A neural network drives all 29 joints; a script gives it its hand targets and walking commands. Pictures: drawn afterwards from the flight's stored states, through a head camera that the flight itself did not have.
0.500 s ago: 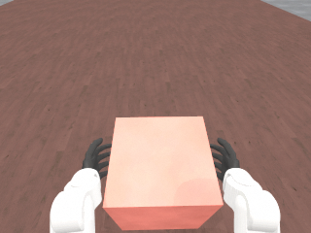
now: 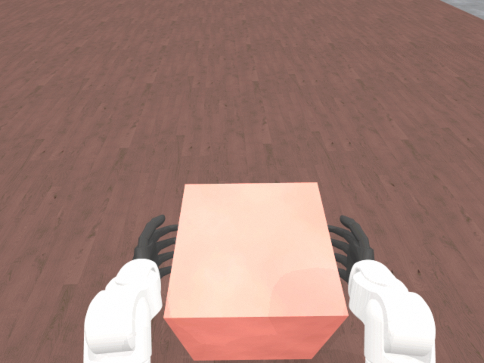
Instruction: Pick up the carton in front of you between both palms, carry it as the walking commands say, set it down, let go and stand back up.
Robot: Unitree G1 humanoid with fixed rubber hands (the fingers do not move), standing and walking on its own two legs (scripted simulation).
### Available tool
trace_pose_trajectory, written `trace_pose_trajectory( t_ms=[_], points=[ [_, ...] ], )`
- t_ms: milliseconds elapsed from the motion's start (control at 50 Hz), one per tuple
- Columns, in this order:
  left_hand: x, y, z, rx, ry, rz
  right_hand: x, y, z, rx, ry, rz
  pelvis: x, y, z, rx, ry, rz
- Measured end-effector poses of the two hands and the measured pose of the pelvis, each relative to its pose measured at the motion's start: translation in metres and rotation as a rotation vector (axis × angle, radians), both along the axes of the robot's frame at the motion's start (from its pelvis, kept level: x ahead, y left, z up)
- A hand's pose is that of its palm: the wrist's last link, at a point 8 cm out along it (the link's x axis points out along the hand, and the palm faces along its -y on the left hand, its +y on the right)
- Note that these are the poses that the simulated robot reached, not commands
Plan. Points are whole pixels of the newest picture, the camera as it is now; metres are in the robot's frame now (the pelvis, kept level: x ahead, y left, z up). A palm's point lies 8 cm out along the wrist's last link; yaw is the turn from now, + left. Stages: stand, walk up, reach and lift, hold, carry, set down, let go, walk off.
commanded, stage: carry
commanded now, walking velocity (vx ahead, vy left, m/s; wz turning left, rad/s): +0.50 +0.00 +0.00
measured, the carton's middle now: (251, 276) +0.27 +0.00 +0.02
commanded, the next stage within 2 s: none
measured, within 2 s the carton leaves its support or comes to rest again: neither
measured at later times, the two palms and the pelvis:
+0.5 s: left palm (185, 132) +0.56 +0.14 +0.11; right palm (321, 133) +0.56 -0.16 +0.11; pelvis +0.32 -0.01 +0.00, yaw +1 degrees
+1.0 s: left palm (187, 101) +0.70 +0.16 +0.11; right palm (304, 100) +0.71 -0.14 +0.11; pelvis +0.46 +0.00 +0.01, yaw +2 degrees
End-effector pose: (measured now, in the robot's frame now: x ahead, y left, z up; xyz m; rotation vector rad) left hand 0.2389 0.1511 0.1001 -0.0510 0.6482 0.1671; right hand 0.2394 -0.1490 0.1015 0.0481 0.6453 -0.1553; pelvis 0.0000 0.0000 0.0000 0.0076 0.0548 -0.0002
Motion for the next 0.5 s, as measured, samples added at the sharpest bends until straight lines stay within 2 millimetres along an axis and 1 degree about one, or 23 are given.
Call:
trace_pose_trajectory(
  t_ms=[20,40,60,100,160,240,320,400,440,480,500],
  points=[
    [0.018,0.004,-0.008,-0.008,0.005,-0.005,0.016,0.004,-0.006,-0.009,0.006,-0.004,0.017,0.005,-0.006,0.004,-0.006,-0.008],
    [0.034,0.008,-0.016,-0.018,0.025,-0.009,0.03,0.008,-0.012,-0.02,0.026,-0.007,0.03,0.009,-0.008,0.015,-0.006,-0.014],
    [0.048,0.01,-0.022,-0.022,0.052,-0.015,0.043,0.01,-0.016,-0.024,0.053,-0.013,0.042,0.013,-0.006,0.014,-0.003,-0.019],
    [0.073,0.013,-0.027,-0.022,0.106,-0.03,0.063,0.013,-0.022,-0.024,0.107,-0.028,0.063,0.019,0.002,0.0,0.002,-0.031],
    [0.107,0.014,-0.026,-0.022,0.138,-0.055,0.09,0.014,-0.02,-0.025,0.14,-0.053,0.096,0.025,0.015,-0.018,0.011,-0.036],
    [0.154,0.014,-0.015,-0.025,0.111,-0.066,0.134,0.015,-0.007,-0.027,0.113,-0.066,0.145,0.027,0.026,-0.036,0.02,-0.027],
    [0.2,0.015,-0.003,-0.025,0.057,-0.045,0.187,0.015,0.005,-0.024,0.058,-0.049,0.198,0.023,0.029,-0.042,0.019,-0.016],
    [0.251,0.01,0.008,-0.022,-0.008,-0.013,0.246,0.01,0.014,-0.017,-0.006,-0.018,0.254,0.011,0.022,-0.031,0.007,-0.012],
    [0.279,0.004,0.011,-0.014,-0.039,-0.001,0.277,0.004,0.014,-0.009,-0.037,-0.005,0.283,0.003,0.014,-0.022,-0.004,-0.004],
    [0.307,-0.004,0.01,-0.001,-0.065,0.009,0.309,-0.004,0.009,0.001,-0.064,0.007,0.313,-0.006,0.003,-0.01,-0.018,0.012],
    [0.321,-0.007,0.01,0.014,-0.063,0.007,0.324,-0.007,0.005,0.015,-0.063,0.008,0.324,-0.009,0.0,-0.02,-0.017,0.016]
  ],
)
